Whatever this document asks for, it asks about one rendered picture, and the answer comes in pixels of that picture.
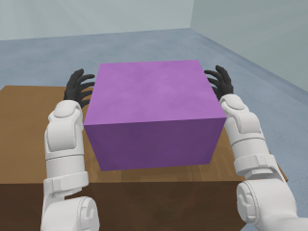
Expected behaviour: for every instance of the pedestal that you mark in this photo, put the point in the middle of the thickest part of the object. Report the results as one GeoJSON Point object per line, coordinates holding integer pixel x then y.
{"type": "Point", "coordinates": [181, 198]}

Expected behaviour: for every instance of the robot right upper arm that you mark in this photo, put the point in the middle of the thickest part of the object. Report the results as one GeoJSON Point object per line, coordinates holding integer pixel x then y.
{"type": "Point", "coordinates": [268, 205]}

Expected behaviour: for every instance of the carton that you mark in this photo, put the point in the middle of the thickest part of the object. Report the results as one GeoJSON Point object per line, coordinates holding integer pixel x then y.
{"type": "Point", "coordinates": [153, 114]}

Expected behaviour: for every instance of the right robot forearm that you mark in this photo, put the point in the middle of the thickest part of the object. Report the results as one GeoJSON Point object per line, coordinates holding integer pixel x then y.
{"type": "Point", "coordinates": [252, 157]}

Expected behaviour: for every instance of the left robot hand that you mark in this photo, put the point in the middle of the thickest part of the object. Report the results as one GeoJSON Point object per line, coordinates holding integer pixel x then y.
{"type": "Point", "coordinates": [74, 87]}

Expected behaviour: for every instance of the right robot hand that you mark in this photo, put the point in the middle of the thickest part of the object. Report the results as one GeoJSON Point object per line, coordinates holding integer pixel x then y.
{"type": "Point", "coordinates": [223, 83]}

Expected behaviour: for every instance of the left robot forearm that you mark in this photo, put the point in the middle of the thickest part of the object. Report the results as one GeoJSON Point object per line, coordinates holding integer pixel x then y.
{"type": "Point", "coordinates": [64, 150]}

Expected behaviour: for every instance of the robot left upper arm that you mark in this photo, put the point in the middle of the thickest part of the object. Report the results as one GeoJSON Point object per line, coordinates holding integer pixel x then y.
{"type": "Point", "coordinates": [74, 214]}

